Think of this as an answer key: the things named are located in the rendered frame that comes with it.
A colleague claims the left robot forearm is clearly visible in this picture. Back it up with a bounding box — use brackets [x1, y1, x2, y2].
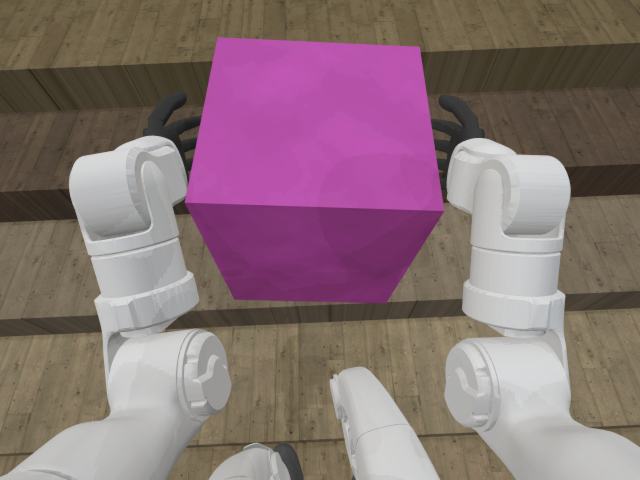
[69, 136, 199, 406]

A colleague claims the left robot upper arm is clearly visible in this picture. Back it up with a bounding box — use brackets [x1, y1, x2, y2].
[0, 329, 232, 480]

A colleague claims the robot left hand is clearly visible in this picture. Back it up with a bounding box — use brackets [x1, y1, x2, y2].
[143, 91, 202, 183]

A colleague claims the robot left foot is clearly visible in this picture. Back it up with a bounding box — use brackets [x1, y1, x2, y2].
[273, 443, 304, 480]

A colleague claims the carton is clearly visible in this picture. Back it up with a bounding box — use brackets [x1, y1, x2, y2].
[185, 37, 444, 303]

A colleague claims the right robot shin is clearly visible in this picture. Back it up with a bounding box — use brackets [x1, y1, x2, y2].
[341, 371, 371, 480]

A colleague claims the right robot forearm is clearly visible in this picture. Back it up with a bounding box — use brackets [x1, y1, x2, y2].
[447, 138, 571, 408]

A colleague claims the right robot upper arm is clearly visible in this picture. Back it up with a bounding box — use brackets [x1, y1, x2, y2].
[444, 337, 640, 480]

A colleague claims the robot right hand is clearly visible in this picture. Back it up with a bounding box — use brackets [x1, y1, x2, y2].
[431, 95, 485, 190]

